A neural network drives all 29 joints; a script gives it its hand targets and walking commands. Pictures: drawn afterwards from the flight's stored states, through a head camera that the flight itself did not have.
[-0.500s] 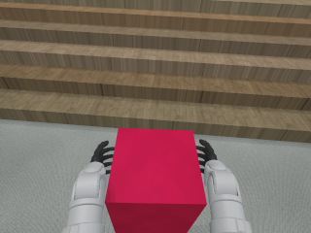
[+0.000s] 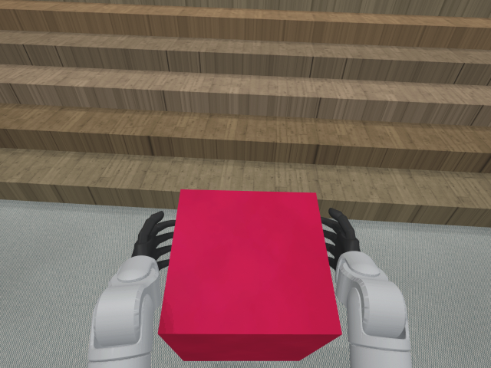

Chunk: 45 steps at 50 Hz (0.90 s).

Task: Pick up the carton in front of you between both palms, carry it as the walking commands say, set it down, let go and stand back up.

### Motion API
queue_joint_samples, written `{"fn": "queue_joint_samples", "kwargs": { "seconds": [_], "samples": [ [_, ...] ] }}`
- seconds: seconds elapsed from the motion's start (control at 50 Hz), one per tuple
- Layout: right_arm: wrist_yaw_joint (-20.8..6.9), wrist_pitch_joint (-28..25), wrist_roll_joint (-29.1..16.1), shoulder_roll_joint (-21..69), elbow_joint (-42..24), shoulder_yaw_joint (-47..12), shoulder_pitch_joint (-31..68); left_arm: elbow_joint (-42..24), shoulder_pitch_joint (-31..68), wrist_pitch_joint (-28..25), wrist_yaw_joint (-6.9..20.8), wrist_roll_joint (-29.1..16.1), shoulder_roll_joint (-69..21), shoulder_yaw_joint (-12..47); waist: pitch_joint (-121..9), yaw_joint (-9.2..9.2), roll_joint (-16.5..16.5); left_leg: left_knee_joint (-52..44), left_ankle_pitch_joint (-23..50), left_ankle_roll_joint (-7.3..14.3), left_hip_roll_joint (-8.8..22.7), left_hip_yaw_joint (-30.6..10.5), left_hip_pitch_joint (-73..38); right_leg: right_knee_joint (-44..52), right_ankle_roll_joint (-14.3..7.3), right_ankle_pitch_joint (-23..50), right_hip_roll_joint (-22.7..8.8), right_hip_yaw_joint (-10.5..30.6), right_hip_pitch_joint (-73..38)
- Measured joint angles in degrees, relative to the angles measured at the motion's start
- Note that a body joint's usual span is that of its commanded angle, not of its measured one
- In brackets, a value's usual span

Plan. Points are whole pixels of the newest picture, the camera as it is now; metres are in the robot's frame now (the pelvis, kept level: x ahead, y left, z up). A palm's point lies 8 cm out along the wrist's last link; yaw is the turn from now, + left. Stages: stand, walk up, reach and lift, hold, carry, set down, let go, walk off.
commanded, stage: carry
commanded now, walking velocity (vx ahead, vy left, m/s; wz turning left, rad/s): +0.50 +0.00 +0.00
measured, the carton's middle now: (245, 282) +0.28 -0.01 +0.02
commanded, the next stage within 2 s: none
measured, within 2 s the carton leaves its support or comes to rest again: neither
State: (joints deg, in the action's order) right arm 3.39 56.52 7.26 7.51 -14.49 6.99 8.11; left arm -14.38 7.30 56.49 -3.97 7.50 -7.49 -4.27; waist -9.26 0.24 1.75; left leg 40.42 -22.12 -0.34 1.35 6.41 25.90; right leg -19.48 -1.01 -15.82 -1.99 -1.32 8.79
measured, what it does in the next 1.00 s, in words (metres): walks ahead: left foot, then right foot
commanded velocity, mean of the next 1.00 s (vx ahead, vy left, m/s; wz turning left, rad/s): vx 0.50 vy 0.00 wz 0.00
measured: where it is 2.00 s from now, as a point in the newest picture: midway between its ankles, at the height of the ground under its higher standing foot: (236, 191)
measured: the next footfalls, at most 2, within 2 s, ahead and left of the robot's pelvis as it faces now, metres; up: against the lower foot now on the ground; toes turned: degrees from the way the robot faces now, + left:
left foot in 0.12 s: +0.16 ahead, +0.11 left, +0.00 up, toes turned +10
right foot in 0.54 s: +0.48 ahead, -0.13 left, +0.00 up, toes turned -15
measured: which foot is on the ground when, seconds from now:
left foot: up 0.00-0.10, down 0.12-0.54, up 0.56-1.00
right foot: down 0.00-0.12, up 0.14-0.52, down 0.54-1.00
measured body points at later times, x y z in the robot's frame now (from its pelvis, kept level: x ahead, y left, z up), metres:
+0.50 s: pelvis +0.28 -0.01 -0.02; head +0.26 -0.01 +0.43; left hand +0.52 +0.13 +0.06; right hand +0.51 -0.18 +0.06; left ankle +0.12 +0.10 -0.75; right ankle +0.42 -0.13 -0.73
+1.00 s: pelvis +0.61 -0.02 -0.02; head +0.59 -0.02 +0.43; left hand +0.86 +0.12 +0.08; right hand +0.85 -0.19 +0.08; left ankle +0.76 +0.08 -0.73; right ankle +0.44 -0.12 -0.75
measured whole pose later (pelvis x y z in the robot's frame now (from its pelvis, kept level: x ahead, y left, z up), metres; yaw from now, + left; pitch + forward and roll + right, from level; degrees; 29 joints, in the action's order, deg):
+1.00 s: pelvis +0.61 -0.02 -0.02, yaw -2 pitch +3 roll +0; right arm 8.7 64.5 0.6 7.4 -33.3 3.6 -2.5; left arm -31.5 -1.8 64.2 -9.3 -0.5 -7.4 -1.5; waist -7.0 -0.8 -0.3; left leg 31.4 -3.4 1.6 5.5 10.6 32.3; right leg -15.9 1.3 -22.9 -2.2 -12.9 -4.2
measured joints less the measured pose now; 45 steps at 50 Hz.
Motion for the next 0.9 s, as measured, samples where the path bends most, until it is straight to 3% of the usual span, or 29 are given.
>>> {"fn": "queue_joint_samples", "kwargs": {
  "seconds": [0.1, 0.14, 0.18, 0.22, 0.26, 0.38, 0.46, 0.52, 0.56, 0.6, 0.64, 0.68, 0.78, 0.9],
  "samples": [
    [1.46, 5.31, -2.37, -0.21, -8.25, -2.18, -3.51, -9.56, -4.34, 5.60, -2.38, -2.70, 0.20, 1.33, -0.53, -1.36, 0.77, -13.83, 8.10, -0.09, -1.14, 4.95, -2.25, -2.51, 1.40, -5.51, -1.06, 0.74, -2.92],
    [2.20, 6.72, -3.05, -0.18, -9.64, -3.57, -4.77, -12.28, -6.33, 7.37, -3.17, -3.89, 0.24, 0.83, -1.01, -1.74, 0.95, -14.38, 14.04, 2.55, -1.05, 6.59, -3.60, -13.03, 1.61, -10.05, -1.80, 0.31, 0.16],
    [3.21, 8.06, -3.74, -0.20, -9.62, -4.71, -6.73, -13.15, -8.41, 9.29, -3.84, -5.17, 0.12, 0.15, -1.35, -1.48, 0.54, -11.55, 10.66, 4.27, -0.69, 7.49, -4.24, -28.56, 0.93, -11.19, -1.80, -0.30, 7.08],
    [4.32, 9.50, -4.72, -0.09, -10.40, -4.82, -9.10, -12.90, -9.64, 10.80, -4.85, -6.13, 0.01, 0.58, -1.30, -0.76, -0.59, -12.83, 7.92, 4.45, -0.43, 7.44, -6.72, -39.17, 0.20, -9.50, -1.96, -1.82, 13.94],
    [5.33, 10.10, -5.59, 0.09, -11.32, -4.31, -11.01, -12.24, -10.28, 11.22, -5.10, -7.02, -0.05, 1.03, -1.13, 0.20, -1.47, -16.14, 8.00, 3.67, -0.37, 7.06, -9.99, -41.00, 0.27, -5.40, -2.81, -3.17, 19.12],
    [6.84, 8.64, -7.66, 0.22, -12.05, -3.80, -12.32, -11.93, -11.68, 8.69, -7.35, -7.81, -0.24, 1.41, -0.55, 2.32, -2.39, -24.83, 6.98, 2.03, 0.36, 6.04, -20.10, -24.53, 1.66, 5.84, -4.08, -5.34, 26.25],
    [6.98, 7.50, -8.27, 0.25, -12.79, -4.37, -12.69, -13.72, -13.05, 7.47, -7.75, -7.91, -0.40, 1.36, 0.03, 2.12, -1.99, -26.38, 3.21, -0.10, 1.14, 5.72, -26.46, -14.12, 1.10, 10.48, -3.60, -7.81, 25.35],
    [6.88, 7.38, -8.25, 0.31, -14.70, -4.74, -13.32, -15.59, -13.67, 7.34, -6.74, -8.14, -0.42, 1.67, 0.58, 1.59, -2.65, -23.35, -2.12, -2.14, 2.63, 4.98, -30.07, -9.56, 0.17, 9.94, -2.33, -10.93, 21.61],
    [6.53, 7.37, -8.03, 0.25, -15.54, -4.29, -13.19, -15.39, -13.12, 6.90, -5.84, -8.18, -0.36, 2.20, 1.11, 0.53, -4.21, -12.63, -7.46, -2.61, 5.45, 3.88, -28.15, -10.58, -2.19, 10.89, -1.00, -12.89, 19.64],
    [6.21, 7.61, -7.58, 0.20, -14.86, -3.33, -12.78, -13.37, -11.92, 6.77, -5.06, -7.90, -0.24, 2.76, 1.85, -0.63, -4.62, 7.39, -5.54, -1.95, 5.38, -0.54, -19.28, -13.87, -3.91, 7.13, -0.94, -13.79, 19.16],
    [5.86, 8.03, -6.92, 0.22, -14.40, -3.27, -12.77, -12.63, -11.93, 6.96, -5.02, -7.69, -0.25, 2.84, 2.66, -1.29, -3.93, 22.05, -2.98, -0.26, 4.00, -2.52, -9.91, -11.84, -3.91, 5.30, -1.04, -14.25, 16.43],
    [5.13, 7.92, -6.19, 0.25, -13.94, -3.87, -12.95, -12.89, -12.68, 6.97, -4.96, -7.52, -0.35, 2.58, 3.05, -1.84, -3.38, 25.95, 1.20, 0.96, 3.97, -2.14, -2.84, -7.81, -3.29, 5.46, -0.69, -14.36, 12.87],
    [3.69, 6.32, -4.58, 0.32, -13.87, -4.86, -13.68, -13.84, -13.45, 6.31, -4.77, -7.00, -0.35, 2.62, 2.44, -2.66, -2.00, 13.69, 8.84, 1.01, 5.02, -0.29, 6.38, 1.00, -2.56, 4.90, -0.22, -13.32, 3.94],
    [3.77, 6.50, -4.55, 0.36, -16.43, -4.55, -13.89, -15.18, -12.57, 6.47, -4.63, -7.04, -0.21, 3.28, 1.29, -1.41, -2.00, -3.70, 17.40, 0.29, 5.51, 1.56, 8.70, 6.08, -0.38, 0.71, 0.04, -12.43, -6.12]
  ]
}}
